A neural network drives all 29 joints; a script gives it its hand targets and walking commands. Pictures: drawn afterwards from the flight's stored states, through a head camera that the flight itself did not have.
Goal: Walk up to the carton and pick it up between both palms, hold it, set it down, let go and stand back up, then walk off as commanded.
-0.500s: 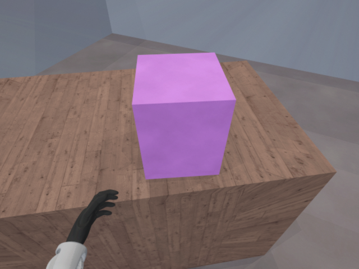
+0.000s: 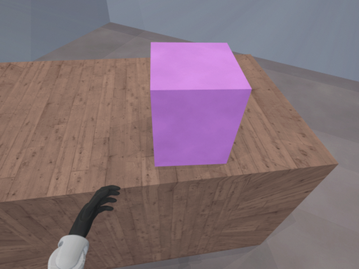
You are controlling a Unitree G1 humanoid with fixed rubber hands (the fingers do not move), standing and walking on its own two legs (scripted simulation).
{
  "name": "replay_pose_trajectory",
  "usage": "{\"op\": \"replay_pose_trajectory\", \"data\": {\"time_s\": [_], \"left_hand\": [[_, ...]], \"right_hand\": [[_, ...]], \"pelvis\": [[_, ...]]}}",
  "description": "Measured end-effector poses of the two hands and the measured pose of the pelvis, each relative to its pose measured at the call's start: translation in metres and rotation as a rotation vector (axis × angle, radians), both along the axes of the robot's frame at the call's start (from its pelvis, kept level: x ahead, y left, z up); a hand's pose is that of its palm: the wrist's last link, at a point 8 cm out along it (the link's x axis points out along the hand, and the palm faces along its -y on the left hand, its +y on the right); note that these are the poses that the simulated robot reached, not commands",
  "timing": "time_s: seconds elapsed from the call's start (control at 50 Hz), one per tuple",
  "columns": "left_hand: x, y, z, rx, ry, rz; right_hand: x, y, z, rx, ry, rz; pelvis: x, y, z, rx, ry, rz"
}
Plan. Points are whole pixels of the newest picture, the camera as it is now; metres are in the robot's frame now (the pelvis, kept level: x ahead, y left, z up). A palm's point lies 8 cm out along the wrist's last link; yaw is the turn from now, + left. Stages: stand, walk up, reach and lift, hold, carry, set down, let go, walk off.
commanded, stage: walk off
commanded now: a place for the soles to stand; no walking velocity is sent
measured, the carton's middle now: (190, 105) +0.51 +0.01 +0.10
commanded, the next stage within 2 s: none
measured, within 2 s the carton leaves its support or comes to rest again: neither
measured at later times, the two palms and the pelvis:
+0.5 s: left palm out of the picture -0.08 +0.42 -0.14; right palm out of the picture -0.02 -0.17 -0.02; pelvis -0.12 +0.13 +0.02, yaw +2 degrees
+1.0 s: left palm out of the picture -0.18 +0.55 -0.18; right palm out of the picture -0.18 -0.06 +0.00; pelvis -0.28 +0.24 +0.01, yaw +0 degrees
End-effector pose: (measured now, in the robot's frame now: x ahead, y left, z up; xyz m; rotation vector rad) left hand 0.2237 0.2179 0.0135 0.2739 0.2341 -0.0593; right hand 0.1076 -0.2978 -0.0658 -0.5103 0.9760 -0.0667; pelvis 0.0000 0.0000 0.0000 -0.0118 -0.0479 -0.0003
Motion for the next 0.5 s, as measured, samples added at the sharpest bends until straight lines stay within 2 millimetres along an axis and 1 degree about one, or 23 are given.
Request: {"op": "replay_pose_trajectory", "data": {"time_s": [0.02,0.04,0.08,0.12,0.16,0.22,0.26,0.3,0.36,0.4,0.44,0.48,0.5], "left_hand": [[-0.005,0.007,-0.008,-0.002,0.036,0.015],[-0.012,0.015,-0.02,-0.001,0.093,0.038],[-0.033,0.038,-0.052,0.003,0.237,0.089],[-0.058,0.062,-0.086,0.008,0.386,0.133],[-0.088,0.086,-0.114,0.011,0.521,0.179],[-0.142,0.115,-0.143,0.028,0.718,0.231],[-0.176,0.131,-0.154,0.038,0.829,0.247],[-0.205,0.145,-0.161,0.042,0.914,0.258],[-0.24,0.161,-0.167,0.041,0.997,0.265],[-0.257,0.17,-0.167,0.036,1.027,0.267],[-0.273,0.181,-0.162,0.034,1.036,0.273],[-0.294,0.195,-0.156,0.038,1.036,0.289],[-0.308,0.205,-0.155,0.043,1.036,0.306]], "right_hand": [[-0.003,0.004,0.001,-0.007,0.002,0.0],[-0.007,0.008,0.002,-0.015,0.005,0.0],[-0.016,0.017,0.003,-0.032,0.016,0.0],[-0.025,0.029,0.003,-0.052,0.031,0.001],[-0.039,0.043,0.002,-0.065,0.056,0.003],[-0.062,0.062,0.01,-0.076,0.091,-0.013],[-0.077,0.07,0.019,-0.096,0.111,-0.026],[-0.09,0.077,0.027,-0.12,0.128,-0.034],[-0.107,0.089,0.038,-0.148,0.142,-0.042],[-0.117,0.098,0.044,-0.158,0.149,-0.042],[-0.126,0.109,0.049,-0.161,0.159,-0.036],[-0.13,0.119,0.05,-0.162,0.161,-0.024],[-0.129,0.123,0.048,-0.166,0.152,-0.017]], "pelvis": [[-0.003,0.004,-0.001,-0.006,0.001,0.0],[-0.007,0.009,-0.002,-0.012,0.002,0.0],[-0.014,0.02,-0.004,-0.029,0.004,0.001],[-0.022,0.033,-0.009,-0.049,0.004,0.003],[-0.033,0.045,-0.011,-0.058,-0.008,0.013],[-0.049,0.059,-0.005,-0.085,-0.02,0.011],[-0.06,0.068,0.001,-0.102,-0.015,0.005],[-0.07,0.078,0.006,-0.116,-0.008,0.002],[-0.084,0.092,0.011,-0.131,0.005,0.0],[-0.094,0.101,0.015,-0.138,0.013,0.001],[-0.106,0.111,0.021,-0.137,0.024,0.008],[-0.117,0.123,0.024,-0.133,0.03,0.019],[-0.123,0.129,0.021,-0.13,0.026,0.025]]}}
